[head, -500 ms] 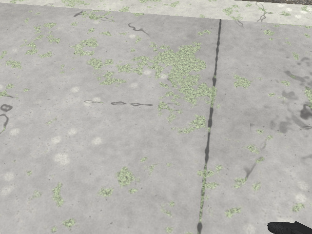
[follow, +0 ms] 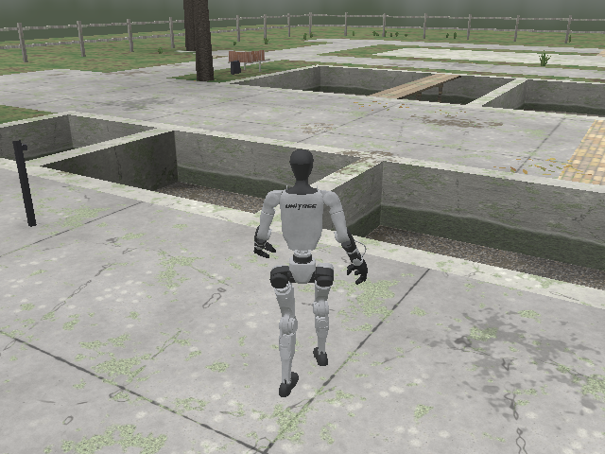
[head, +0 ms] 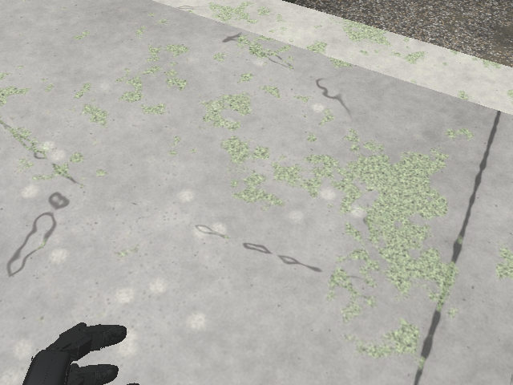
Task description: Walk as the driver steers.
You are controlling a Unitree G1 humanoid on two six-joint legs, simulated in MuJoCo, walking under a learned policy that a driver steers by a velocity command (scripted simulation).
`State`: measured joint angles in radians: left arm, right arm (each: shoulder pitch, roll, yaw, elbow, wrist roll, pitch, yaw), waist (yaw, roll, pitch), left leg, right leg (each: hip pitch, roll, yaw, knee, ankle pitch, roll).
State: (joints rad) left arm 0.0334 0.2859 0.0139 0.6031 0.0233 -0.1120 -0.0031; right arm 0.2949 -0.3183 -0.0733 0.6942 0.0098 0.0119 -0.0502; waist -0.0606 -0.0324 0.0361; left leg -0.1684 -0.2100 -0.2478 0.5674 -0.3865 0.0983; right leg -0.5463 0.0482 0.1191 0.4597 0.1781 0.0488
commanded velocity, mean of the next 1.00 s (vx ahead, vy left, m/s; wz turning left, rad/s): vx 0.04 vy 0.00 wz -0.71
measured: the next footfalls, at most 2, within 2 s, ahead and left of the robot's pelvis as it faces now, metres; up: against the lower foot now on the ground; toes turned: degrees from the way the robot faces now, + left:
left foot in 0.42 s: +0.22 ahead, +0.08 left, +0.00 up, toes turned -28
right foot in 0.90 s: +0.08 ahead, -0.16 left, +0.00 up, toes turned -48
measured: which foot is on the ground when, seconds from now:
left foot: down 0.00-0.02, up 0.04-0.40, down 0.42-0.90, up 0.92-1.00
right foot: down 0.00-0.44, up 0.46-0.88, down 0.90-1.00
